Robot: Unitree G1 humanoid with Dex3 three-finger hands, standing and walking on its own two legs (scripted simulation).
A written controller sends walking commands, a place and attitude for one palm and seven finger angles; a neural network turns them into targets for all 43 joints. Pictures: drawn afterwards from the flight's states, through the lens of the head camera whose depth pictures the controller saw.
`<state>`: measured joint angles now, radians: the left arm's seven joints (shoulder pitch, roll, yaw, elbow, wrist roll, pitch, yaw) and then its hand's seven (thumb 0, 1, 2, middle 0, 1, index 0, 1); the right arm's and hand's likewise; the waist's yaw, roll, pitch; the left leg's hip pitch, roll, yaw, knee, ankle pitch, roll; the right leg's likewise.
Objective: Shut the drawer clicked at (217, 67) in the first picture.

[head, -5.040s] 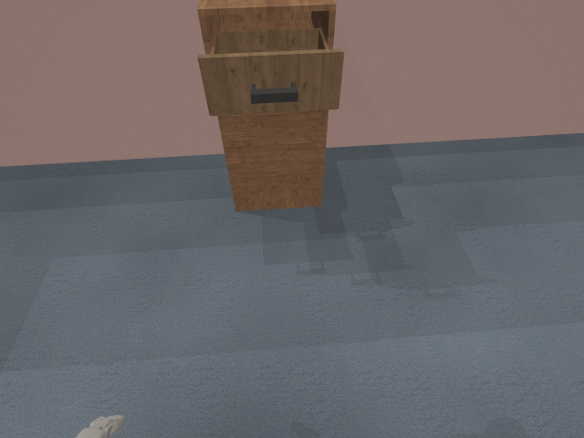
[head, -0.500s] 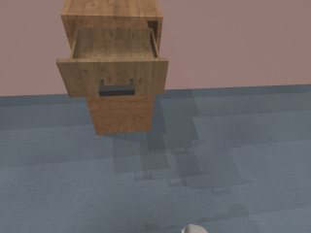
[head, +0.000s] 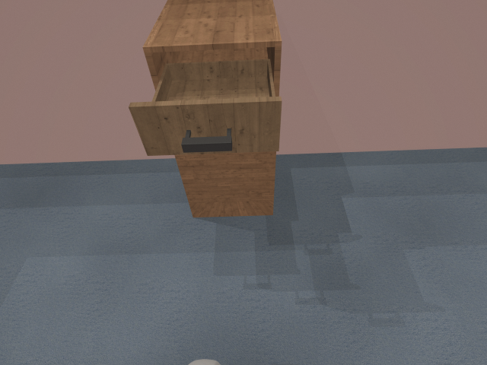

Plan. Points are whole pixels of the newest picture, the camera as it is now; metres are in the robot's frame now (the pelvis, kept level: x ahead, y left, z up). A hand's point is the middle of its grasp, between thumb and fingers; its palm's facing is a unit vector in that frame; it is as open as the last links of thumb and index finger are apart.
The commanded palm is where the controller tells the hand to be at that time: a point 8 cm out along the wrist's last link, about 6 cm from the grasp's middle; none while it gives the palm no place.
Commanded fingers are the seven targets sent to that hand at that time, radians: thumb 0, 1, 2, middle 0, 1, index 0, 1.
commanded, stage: take the last steps up to it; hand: left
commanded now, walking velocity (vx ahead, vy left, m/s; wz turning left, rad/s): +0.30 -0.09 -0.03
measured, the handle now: (208, 138) +0.63 +0.11 +0.01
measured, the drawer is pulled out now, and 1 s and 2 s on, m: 0.29 0.29 0.29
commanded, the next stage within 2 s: come to a stop and stand still in 1.06 s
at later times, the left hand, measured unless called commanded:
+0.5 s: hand out of the picture +0.05 +0.23 -0.18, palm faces +0.03 -0.99 -0.14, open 7.4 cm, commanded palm none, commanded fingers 0.00 0.90 0.90 -0.20 -0.30 -0.20 -0.30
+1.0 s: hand (199, 291) +0.31 +0.12 -0.17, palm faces +0.00 -0.98 -0.22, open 7.2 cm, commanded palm none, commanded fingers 0.00 0.90 0.90 -0.20 -0.30 -0.20 -0.30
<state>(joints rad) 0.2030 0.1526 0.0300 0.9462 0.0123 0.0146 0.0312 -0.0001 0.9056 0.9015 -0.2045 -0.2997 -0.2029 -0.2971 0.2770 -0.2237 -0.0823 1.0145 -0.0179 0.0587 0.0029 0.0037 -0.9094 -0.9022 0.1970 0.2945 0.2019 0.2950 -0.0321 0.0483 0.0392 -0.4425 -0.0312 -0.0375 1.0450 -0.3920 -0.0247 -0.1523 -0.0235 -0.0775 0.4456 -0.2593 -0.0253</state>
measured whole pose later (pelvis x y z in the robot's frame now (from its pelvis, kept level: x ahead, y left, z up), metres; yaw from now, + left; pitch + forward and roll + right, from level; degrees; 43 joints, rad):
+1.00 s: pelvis +0.22 -0.06 -0.01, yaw -1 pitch -2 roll -1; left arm 0.18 0.16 0.04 1.05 0.02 -0.05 0.02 -0.02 0.95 0.90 -0.20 -0.30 -0.20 -0.30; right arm 0.26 -0.17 -0.07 1.05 -0.03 -0.01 -0.01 0.00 -0.91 -0.90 0.19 0.29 0.20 0.29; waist -0.04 0.04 0.04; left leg -0.51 0.12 0.07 1.11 -0.32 -0.01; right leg -0.24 0.03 -0.20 0.44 -0.18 -0.09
